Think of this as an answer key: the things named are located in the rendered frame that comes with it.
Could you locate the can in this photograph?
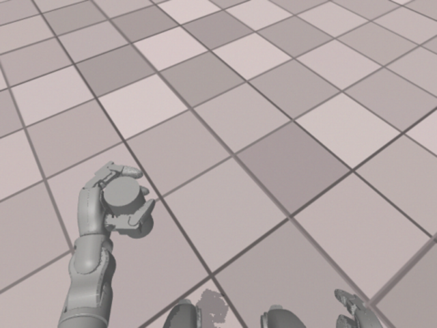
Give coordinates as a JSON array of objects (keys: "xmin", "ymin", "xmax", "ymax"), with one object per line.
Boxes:
[{"xmin": 104, "ymin": 176, "xmax": 154, "ymax": 238}]

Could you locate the left robot arm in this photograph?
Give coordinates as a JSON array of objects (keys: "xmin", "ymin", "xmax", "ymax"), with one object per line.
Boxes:
[{"xmin": 57, "ymin": 233, "xmax": 116, "ymax": 328}]

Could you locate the right robot hand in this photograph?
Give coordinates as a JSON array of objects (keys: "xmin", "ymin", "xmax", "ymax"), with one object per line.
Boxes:
[{"xmin": 335, "ymin": 289, "xmax": 383, "ymax": 328}]

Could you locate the left robot hand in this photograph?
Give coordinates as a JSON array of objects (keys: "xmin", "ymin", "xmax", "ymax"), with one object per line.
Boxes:
[{"xmin": 78, "ymin": 161, "xmax": 155, "ymax": 238}]

